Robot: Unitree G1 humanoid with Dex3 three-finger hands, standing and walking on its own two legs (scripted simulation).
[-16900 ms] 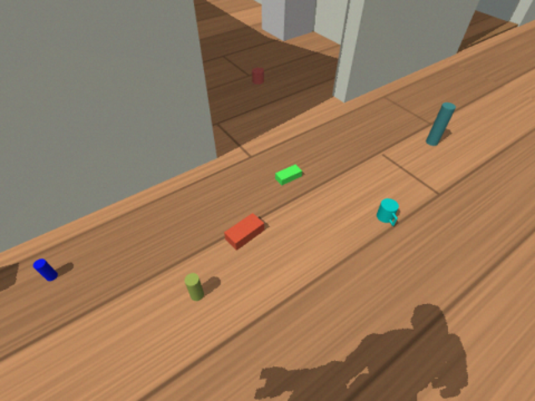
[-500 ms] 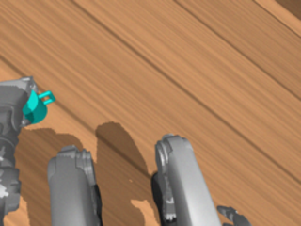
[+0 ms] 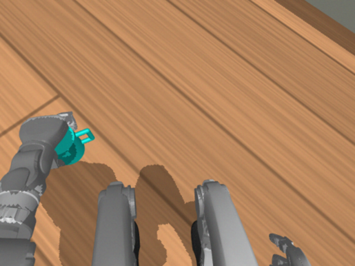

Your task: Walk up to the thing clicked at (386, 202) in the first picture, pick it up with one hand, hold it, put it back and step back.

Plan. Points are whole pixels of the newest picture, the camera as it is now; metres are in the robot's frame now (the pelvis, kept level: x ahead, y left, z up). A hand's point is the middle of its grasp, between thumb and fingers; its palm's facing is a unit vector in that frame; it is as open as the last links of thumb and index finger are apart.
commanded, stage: lift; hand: left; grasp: from above
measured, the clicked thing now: (69, 142) +0.42 +0.27 -0.13
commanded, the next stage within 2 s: hold in 1.02 s
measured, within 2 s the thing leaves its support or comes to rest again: neither
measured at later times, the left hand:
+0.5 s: hand out of the picture +0.35 +0.27 +0.11, palm faces -0.42 -0.12 -0.90, open 10.8 cm
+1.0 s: hand out of the picture +0.38 +0.26 +0.20, palm faces -0.42 -0.13 -0.90, open 10.8 cm
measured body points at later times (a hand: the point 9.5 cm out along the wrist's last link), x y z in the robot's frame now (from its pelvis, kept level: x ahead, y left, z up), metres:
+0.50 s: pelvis +0.03 +0.01 +0.18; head +0.12 +0.03 +0.62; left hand +0.37 +0.28 +0.16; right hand +0.16 -0.25 +0.07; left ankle +0.10 +0.13 -0.42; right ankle +0.09 -0.13 -0.42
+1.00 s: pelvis +0.07 +0.01 +0.27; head +0.12 +0.01 +0.72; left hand +0.39 +0.26 +0.25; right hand +0.18 -0.25 +0.15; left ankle +0.10 +0.13 -0.42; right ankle +0.09 -0.13 -0.42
